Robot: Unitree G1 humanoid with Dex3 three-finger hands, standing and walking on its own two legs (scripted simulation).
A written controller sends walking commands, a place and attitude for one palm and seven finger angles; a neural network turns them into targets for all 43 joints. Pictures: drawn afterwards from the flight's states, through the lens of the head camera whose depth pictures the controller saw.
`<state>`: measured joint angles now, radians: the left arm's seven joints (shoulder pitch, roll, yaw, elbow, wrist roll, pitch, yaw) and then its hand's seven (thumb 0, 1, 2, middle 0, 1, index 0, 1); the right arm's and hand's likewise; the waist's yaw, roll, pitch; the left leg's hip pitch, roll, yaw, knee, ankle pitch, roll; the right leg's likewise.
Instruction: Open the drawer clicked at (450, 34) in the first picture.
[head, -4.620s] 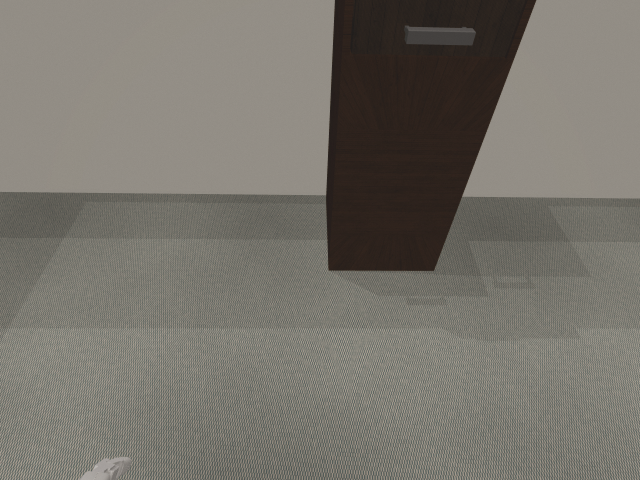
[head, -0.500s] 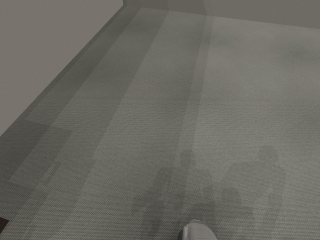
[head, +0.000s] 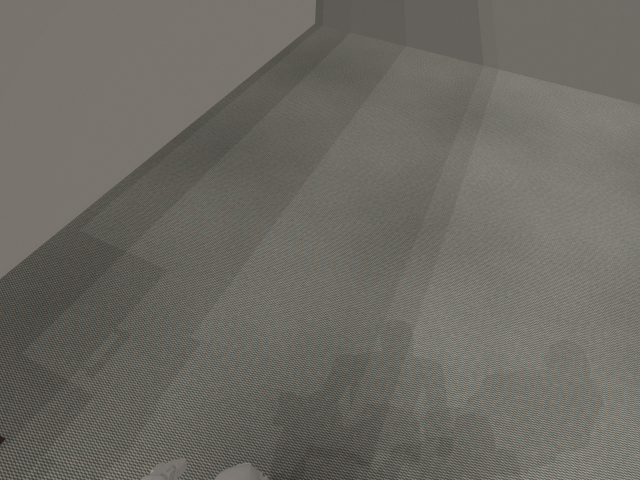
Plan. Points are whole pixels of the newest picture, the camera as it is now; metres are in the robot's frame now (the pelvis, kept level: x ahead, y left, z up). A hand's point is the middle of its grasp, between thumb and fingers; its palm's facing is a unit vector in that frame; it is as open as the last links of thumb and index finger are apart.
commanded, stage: turn to face it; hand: left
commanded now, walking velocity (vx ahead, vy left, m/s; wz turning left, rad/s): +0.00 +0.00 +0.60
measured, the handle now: out of the picture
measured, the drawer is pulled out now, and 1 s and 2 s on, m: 0.00 0.00 0.00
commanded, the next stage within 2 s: take the last steps up to it in 1.74 s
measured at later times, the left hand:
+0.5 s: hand out of the picture +0.08 +0.21 -0.15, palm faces +0.29 -0.91 -0.28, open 7.4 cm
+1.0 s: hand out of the picture -0.09 +0.16 -0.18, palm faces +0.61 -0.75 -0.25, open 7.4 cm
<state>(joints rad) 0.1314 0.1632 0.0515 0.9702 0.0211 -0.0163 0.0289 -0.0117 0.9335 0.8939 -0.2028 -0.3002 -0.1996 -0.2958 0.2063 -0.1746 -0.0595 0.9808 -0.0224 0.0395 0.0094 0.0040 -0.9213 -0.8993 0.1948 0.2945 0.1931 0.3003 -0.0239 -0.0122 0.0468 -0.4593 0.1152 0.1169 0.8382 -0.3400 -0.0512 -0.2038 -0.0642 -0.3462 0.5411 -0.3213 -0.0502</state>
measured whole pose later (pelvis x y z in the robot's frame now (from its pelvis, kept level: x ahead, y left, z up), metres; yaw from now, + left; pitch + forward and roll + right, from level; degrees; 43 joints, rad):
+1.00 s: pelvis +0.01 -0.03 -0.01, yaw +36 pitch +1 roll +0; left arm 0.27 0.25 0.06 0.92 0.01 0.04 0.02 0.01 0.91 0.89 -0.20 -0.30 -0.20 -0.30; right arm 0.11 -0.25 -0.07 0.89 -0.02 0.05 0.04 0.01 -0.91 -0.90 0.20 0.29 0.19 0.30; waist 0.02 -0.05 0.10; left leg -0.31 0.02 0.10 0.63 -0.31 -0.01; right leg -0.28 -0.21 -0.29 0.76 -0.45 0.05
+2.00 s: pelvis -0.02 -0.07 +0.00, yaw +63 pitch -1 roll +0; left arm 0.32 0.25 0.07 1.03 0.02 0.06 0.02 0.01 0.91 0.89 -0.20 -0.30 -0.20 -0.30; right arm 0.16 -0.19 -0.03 0.95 -0.02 0.02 0.01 0.00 -0.91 -0.90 0.20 0.29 0.20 0.30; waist 0.04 -0.06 0.04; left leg -0.20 0.01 0.07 0.56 -0.33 0.04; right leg -0.38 -0.12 -0.13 0.92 -0.49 0.04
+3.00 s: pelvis +0.02 +0.19 +0.00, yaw +69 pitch -1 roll -1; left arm 0.43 0.13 0.04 1.17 0.02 -0.02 0.01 0.01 0.91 0.89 -0.20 -0.30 -0.20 -0.30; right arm 0.13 -0.15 -0.04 0.99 -0.02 -0.06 0.01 0.00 -0.91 -0.90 0.20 0.29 0.20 0.30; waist 0.06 -0.03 0.07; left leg -0.34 0.06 0.16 0.62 -0.26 0.06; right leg -0.27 -0.12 -0.08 1.04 -0.49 0.01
